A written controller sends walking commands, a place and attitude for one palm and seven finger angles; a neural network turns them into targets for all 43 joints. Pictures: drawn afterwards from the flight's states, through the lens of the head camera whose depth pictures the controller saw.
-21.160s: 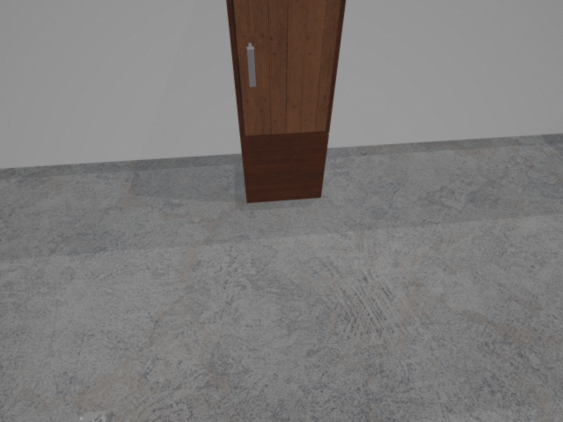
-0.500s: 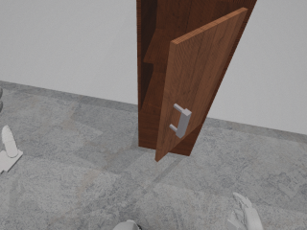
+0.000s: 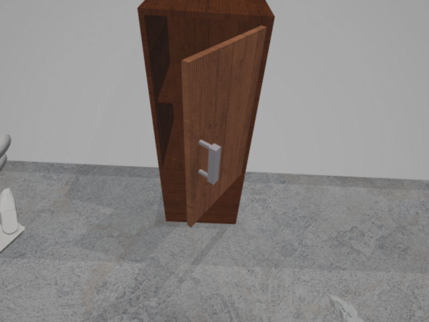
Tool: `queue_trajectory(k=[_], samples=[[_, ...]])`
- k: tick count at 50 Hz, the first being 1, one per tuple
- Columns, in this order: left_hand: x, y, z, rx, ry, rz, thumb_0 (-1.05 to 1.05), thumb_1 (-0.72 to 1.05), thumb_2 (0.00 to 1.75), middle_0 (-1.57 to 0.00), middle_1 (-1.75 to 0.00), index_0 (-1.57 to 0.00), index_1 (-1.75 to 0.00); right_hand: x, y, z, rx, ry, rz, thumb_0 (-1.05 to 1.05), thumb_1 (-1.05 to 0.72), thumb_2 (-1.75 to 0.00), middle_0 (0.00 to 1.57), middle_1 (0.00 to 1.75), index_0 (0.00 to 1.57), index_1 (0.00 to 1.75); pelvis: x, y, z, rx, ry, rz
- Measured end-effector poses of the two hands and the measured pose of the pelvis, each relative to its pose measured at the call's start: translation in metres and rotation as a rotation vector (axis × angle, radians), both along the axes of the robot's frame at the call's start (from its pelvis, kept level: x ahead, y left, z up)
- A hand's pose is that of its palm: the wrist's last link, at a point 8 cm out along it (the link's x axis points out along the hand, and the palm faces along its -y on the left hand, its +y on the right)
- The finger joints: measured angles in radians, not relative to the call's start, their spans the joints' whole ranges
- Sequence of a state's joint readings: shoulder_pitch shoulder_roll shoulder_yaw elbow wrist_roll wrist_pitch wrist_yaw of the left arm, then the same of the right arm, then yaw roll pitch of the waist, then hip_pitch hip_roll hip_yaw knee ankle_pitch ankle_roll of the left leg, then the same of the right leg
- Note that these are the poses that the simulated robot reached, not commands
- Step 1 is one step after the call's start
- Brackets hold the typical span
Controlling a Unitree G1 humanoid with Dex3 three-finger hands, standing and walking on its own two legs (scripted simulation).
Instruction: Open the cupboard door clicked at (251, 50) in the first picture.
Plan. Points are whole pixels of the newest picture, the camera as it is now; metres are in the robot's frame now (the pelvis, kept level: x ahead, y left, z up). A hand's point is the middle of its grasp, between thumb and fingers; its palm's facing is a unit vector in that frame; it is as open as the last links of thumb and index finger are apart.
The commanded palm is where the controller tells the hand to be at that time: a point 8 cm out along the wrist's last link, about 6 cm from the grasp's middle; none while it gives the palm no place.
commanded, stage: stop stepping back and stand still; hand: left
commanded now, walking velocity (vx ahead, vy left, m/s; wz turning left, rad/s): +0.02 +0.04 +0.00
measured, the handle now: (207, 161) +0.54 +0.02 -0.02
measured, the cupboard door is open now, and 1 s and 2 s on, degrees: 55 55 55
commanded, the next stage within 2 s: let the arm hang, fingers relaxed in 0.80 s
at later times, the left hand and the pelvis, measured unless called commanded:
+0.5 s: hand out of the picture +0.19 +0.31 +0.18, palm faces +0.50 -0.75 -0.43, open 7.4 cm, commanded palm +0.14 +0.32 +0.20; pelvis -0.01 +0.02 +0.01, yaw -1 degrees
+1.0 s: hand (36, 278) +0.19 +0.29 +0.05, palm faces +0.20 -0.85 -0.49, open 7.4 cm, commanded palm none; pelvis -0.03 +0.02 +0.01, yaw +1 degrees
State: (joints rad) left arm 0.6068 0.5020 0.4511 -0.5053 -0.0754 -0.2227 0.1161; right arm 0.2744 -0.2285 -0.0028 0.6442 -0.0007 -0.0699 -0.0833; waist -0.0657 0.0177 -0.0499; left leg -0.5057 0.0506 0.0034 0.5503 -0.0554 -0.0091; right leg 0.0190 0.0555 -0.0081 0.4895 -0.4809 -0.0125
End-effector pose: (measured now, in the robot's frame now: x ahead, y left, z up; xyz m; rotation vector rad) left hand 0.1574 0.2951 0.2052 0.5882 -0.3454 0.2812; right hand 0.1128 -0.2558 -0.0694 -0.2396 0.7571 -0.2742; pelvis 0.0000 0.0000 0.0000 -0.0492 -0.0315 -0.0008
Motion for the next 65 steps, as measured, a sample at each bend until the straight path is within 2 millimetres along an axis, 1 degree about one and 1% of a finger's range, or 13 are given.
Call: queue_trajectory(k=[8, 12, 17, 21, 26, 35, 45, 47, 51, 54, 57, 59, 65], samples=[[0.007, 0.029, -0.020, -0.102, -0.062, 0.095, 0.01, 0.89, 0.90, -0.21, -0.30, -0.22, -0.30, -0.029, -0.006, -0.015, -0.065, 0.084, -0.052, 0.01, -0.91, -0.90, 0.19, 0.30, 0.20, 0.30, 0.008, 0.016, -0.008, 0.008, -0.043, 0.000], [0.011, 0.020, -0.010, -0.094, -0.050, 0.075, 0.02, 0.89, 0.90, -0.21, -0.30, -0.21, -0.30, -0.017, 0.019, -0.006, 0.001, 0.027, 0.011, 0.02, -0.91, -0.90, 0.19, 0.30, 0.20, 0.30, -0.009, 0.012, 0.001, 0.027, -0.016, 0.002], [-0.018, 0.005, 0.011, 0.011, 0.020, 0.025, 0.01, 0.89, 0.90, -0.21, -0.30, -0.21, -0.30, 0.004, 0.047, 0.000, 0.095, -0.017, 0.089, 0.01, -0.90, -0.90, 0.20, 0.30, 0.20, 0.30, -0.011, 0.011, 0.009, 0.033, 0.021, 0.003], [-0.025, 0.021, 0.009, 0.005, 0.016, 0.111, 0.01, 0.89, 0.90, -0.22, -0.30, -0.22, -0.30, 0.023, 0.055, -0.005, 0.094, -0.018, 0.119, 0.01, -0.90, -0.90, 0.20, 0.30, 0.21, 0.30, 0.002, 0.020, 0.009, 0.028, 0.038, -0.010], [-0.011, 0.043, -0.013, -0.120, 0.056, 0.219, 0.01, 0.89, 0.90, -0.21, -0.30, -0.21, -0.30, 0.040, 0.061, 0.002, 0.095, -0.054, 0.151, 0.01, -0.90, -0.90, 0.20, 0.30, 0.20, 0.30, -0.010, 0.023, 0.013, 0.058, 0.012, -0.012], [-0.022, -0.001, -0.007, -0.089, 0.101, 0.070, 0.02, 0.89, 0.90, -0.21, -0.30, -0.21, -0.30, 0.029, 0.045, 0.023, 0.079, -0.106, 0.135, 0.01, -0.90, -0.90, 0.20, 0.30, 0.21, 0.30, -0.022, 0.011, 0.018, 0.033, 0.032, -0.010], [-0.014, 0.029, -0.014, -0.094, 0.110, 0.166, 0.01, 0.89, 0.90, -0.21, -0.30, -0.21, -0.30, -0.001, 0.026, 0.007, 0.029, 0.027, 0.072, 0.01, -0.90, -0.90, 0.20, 0.30, 0.20, 0.30, -0.021, 0.017, 0.020, 0.037, 0.022, -0.011], [-0.005, 0.029, -0.039, -0.093, 0.210, 0.140, 0.01, 0.89, 0.90, -0.21, -0.30, -0.21, -0.30, -0.004, 0.026, -0.002, 0.051, 0.043, 0.112, 0.01, -0.90, -0.90, 0.20, 0.30, 0.20, 0.30, -0.026, 0.019, 0.018, 0.032, 0.038, 0.000], [-0.002, 0.026, -0.154, -0.233, 0.687, 0.163, 0.00, 0.90, 0.90, -0.20, -0.30, -0.20, -0.30, -0.016, 0.020, -0.027, 0.072, 0.160, 0.134, 0.01, -0.90, -0.90, 0.20, 0.30, 0.20, 0.30, -0.036, 0.023, 0.013, 0.030, 0.038, 0.012], [-0.035, 0.003, -0.239, -0.353, 1.035, 0.185, 0.00, 0.91, 0.90, -0.20, -0.30, -0.20, -0.30, -0.035, 0.017, -0.034, 0.074, 0.234, 0.107, 0.01, -0.90, -0.90, 0.20, 0.30, 0.20, 0.30, -0.040, 0.022, 0.011, 0.037, 0.023, 0.014], [-0.088, -0.032, -0.299, -0.468, 1.315, 0.192, 0.01, 0.91, 0.90, -0.20, -0.30, -0.20, -0.30, -0.062, 0.016, -0.035, 0.067, 0.328, 0.078, 0.01, -0.91, -0.90, 0.20, 0.30, 0.20, 0.30, -0.042, 0.020, 0.013, 0.040, 0.009, 0.014], [-0.127, -0.056, -0.324, -0.542, 1.464, 0.196, 0.01, 0.91, 0.90, -0.20, -0.30, -0.20, -0.30, -0.083, 0.017, -0.036, 0.064, 0.405, 0.060, 0.01, -0.91, -0.90, 0.20, 0.30, 0.20, 0.30, -0.043, 0.018, 0.015, 0.038, 0.005, 0.017], [-0.223, -0.054, -0.339, -0.637, 1.678, 0.376, 0.00, 0.99, 0.90, -0.21, -0.30, -0.21, -0.30, -0.141, 0.028, -0.042, 0.084, 0.628, 0.028, 0.01, -0.91, -0.90, 0.20, 0.30, 0.20, 0.30, -0.044, 0.013, 0.019, 0.024, 0.004, 0.033]])
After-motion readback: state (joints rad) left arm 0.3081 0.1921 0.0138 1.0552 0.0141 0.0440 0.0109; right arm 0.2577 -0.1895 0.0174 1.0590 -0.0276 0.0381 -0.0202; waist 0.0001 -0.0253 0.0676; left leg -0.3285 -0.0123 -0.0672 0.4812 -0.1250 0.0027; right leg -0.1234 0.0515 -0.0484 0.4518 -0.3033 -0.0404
